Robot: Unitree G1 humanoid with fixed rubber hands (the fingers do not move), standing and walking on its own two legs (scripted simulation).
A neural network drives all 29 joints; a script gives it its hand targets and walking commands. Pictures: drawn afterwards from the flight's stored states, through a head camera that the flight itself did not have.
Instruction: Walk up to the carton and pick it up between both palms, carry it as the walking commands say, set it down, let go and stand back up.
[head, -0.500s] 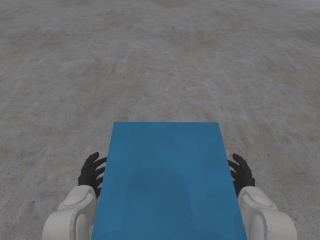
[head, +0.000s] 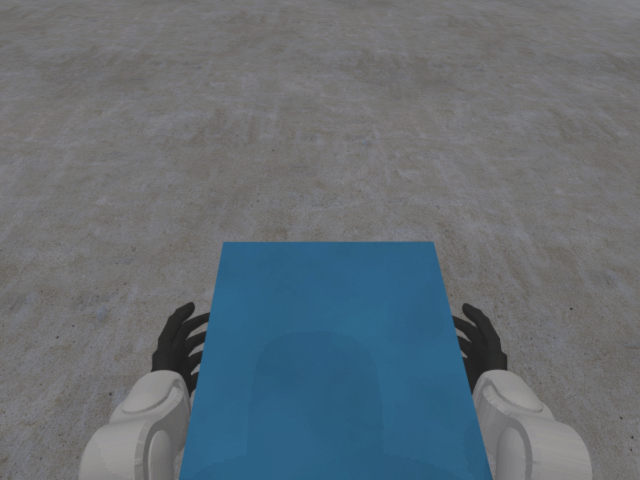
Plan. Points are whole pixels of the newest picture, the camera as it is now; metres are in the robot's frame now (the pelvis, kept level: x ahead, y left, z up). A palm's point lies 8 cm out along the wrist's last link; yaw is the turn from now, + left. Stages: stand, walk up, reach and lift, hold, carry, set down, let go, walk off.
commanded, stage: carry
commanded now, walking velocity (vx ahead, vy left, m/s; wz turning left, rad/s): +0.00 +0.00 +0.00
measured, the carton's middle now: (328, 389) +0.24 +0.01 +0.03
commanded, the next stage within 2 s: none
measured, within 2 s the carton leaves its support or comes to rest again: neither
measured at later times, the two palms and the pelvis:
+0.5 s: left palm (127, 372) +0.21 +0.22 +0.10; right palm (450, 384) +0.22 -0.11 +0.10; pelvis -0.01 +0.05 +0.01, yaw -1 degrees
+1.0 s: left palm (144, 367) +0.22 +0.20 +0.10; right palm (463, 379) +0.22 -0.13 +0.10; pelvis -0.01 +0.03 +0.01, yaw -1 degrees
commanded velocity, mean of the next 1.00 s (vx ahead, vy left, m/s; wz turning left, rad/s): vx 0.00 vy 0.00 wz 0.00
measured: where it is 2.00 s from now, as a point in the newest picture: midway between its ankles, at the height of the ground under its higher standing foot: outside the picture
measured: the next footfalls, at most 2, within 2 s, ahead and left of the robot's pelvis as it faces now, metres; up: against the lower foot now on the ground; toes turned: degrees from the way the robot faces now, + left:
right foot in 0.18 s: -0.04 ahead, -0.10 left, +0.00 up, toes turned +2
